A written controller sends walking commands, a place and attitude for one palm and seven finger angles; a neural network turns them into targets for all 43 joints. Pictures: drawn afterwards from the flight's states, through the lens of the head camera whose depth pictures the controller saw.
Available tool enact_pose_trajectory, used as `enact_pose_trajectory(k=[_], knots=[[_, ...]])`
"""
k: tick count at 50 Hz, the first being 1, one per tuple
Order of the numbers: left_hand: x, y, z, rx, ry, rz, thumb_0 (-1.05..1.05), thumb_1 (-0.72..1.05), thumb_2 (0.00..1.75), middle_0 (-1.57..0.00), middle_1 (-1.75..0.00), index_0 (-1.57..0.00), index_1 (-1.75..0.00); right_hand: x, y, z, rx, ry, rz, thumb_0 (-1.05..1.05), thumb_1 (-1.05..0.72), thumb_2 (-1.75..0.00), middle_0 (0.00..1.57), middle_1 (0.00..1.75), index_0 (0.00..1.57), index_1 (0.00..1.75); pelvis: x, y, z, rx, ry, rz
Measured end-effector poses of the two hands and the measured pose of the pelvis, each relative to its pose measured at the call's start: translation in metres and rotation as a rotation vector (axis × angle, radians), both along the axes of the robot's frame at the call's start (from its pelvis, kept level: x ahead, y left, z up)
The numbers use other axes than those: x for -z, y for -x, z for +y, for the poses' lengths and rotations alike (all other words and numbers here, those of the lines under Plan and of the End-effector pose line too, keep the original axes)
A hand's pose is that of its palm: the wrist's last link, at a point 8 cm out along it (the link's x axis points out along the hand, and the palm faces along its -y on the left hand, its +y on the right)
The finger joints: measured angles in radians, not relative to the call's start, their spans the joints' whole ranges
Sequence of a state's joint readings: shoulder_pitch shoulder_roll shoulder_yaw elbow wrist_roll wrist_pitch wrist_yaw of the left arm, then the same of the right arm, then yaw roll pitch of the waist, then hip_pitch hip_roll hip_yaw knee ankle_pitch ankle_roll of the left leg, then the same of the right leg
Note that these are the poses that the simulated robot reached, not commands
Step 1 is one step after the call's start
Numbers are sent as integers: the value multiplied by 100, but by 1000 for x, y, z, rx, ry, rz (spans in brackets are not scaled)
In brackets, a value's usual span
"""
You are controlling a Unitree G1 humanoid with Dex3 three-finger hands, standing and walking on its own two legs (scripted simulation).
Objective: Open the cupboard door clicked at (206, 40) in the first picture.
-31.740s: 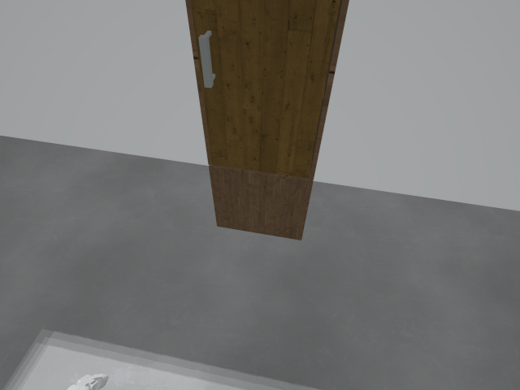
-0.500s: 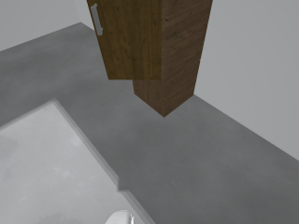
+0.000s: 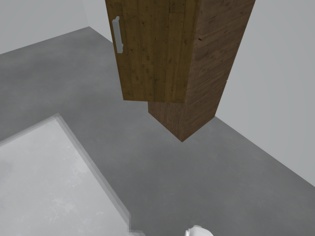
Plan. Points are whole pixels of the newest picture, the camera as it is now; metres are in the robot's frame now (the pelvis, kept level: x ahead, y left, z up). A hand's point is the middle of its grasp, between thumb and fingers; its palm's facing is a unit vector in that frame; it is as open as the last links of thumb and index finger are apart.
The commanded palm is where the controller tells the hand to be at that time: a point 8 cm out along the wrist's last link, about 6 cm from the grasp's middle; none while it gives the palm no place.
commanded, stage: take the last steps up to it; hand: left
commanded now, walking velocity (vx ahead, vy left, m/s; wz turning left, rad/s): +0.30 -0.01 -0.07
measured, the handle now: (118, 35) +0.86 +0.23 +0.08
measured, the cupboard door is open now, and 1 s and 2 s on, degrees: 45 45 45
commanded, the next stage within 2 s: come to a stop and stand still in 0.52 s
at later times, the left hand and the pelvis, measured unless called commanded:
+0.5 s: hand (116, 230) +0.17 +0.14 -0.17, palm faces +0.06 -0.99 -0.15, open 7.2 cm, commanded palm none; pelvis +0.19 -0.03 +0.00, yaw +0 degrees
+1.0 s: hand (110, 168) +0.36 +0.20 -0.17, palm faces +0.00 -0.97 -0.25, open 7.3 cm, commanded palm none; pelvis +0.28 +0.00 +0.00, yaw -2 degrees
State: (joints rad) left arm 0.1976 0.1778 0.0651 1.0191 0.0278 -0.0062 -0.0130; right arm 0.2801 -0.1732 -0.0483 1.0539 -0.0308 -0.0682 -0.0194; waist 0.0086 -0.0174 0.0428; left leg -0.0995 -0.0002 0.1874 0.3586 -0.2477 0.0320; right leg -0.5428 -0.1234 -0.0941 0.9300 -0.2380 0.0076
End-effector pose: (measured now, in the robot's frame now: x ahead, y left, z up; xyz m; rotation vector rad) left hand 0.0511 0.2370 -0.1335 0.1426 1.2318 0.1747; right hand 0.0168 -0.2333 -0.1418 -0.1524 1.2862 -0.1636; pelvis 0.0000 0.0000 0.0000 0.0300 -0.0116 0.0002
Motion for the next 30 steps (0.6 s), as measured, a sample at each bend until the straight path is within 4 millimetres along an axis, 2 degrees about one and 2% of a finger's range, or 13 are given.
enact_pose_trajectory(k=[3,7,9,11,14,21,26,30], knots=[[-8,-51,-2,41,-21,-58,1,93,90,-20,-30,-20,-30,8,10,0,35,-27,81,-1,-93,-90,20,30,20,30,2,-23,-4,10,-9,1],[-9,-109,-16,97,-44,-90,0,93,90,-20,-30,-20,-30,22,15,-3,82,-70,181,0,-92,-90,20,30,20,30,10,-60,-18,26,-17,5],[-4,-130,-25,111,-52,-105,0,92,90,-20,-30,-20,-30,30,11,-7,97,-89,227,0,-92,-90,20,30,20,30,17,-78,-27,30,-6,5],[-2,-139,-34,104,-45,-104,0,92,90,-20,-30,-20,-30,30,-1,-12,100,-98,257,0,-92,-90,20,30,20,30,17,-91,-33,25,1,1],[-2,-136,-47,75,-21,-49,0,92,90,-20,-30,-20,-30,21,-37,-22,93,-86,238,1,-91,-90,20,30,20,30,8,-110,-38,26,7,2],[0,-118,-48,4,6,113,-1,95,90,-20,-30,-20,-30,1,-150,-31,43,-40,90,1,-91,-90,20,30,20,30,-5,-162,-38,8,24,23],[11,-111,-51,-48,78,214,0,93,90,-20,-30,-20,-30,-4,-233,-20,-21,-12,5,1,-92,-90,20,30,20,30,-2,-201,-22,0,39,20],[30,-116,-45,-80,131,288,0,92,90,-20,-30,-20,-30,-2,-294,0,-65,17,-76,0,-92,-90,20,30,20,30,12,-237,-2,0,54,13]])
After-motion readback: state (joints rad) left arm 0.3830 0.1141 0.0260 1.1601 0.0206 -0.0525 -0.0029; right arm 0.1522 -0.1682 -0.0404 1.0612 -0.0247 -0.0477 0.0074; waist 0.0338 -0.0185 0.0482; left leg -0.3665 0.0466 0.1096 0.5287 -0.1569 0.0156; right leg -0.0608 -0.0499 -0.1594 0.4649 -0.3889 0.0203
